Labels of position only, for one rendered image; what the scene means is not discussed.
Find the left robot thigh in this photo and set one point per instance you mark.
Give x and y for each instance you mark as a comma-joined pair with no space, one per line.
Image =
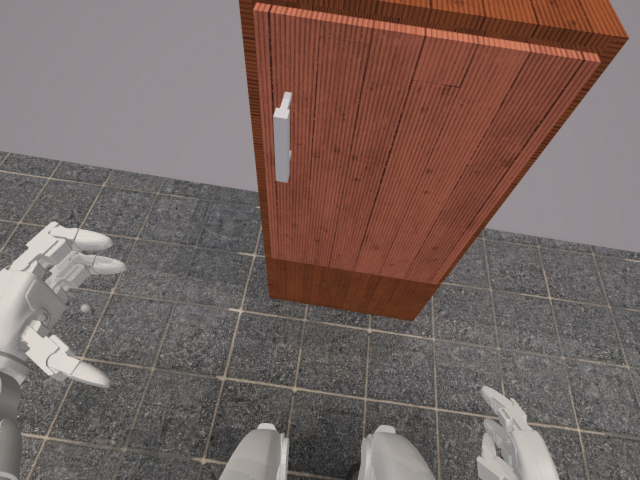
261,455

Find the robot thigh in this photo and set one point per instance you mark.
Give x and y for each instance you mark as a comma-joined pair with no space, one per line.
389,456
261,455

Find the cupboard door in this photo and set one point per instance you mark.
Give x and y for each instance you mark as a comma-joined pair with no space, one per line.
402,138

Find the right robot thigh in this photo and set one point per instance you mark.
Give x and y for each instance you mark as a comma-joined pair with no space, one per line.
389,456

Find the left robot hand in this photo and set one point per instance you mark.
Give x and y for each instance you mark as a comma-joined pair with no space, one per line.
24,295

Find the right robot hand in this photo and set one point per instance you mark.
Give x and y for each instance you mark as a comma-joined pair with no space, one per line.
524,450

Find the handle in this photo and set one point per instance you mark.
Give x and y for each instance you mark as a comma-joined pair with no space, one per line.
281,124

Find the left robot forearm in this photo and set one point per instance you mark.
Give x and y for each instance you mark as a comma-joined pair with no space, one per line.
13,371

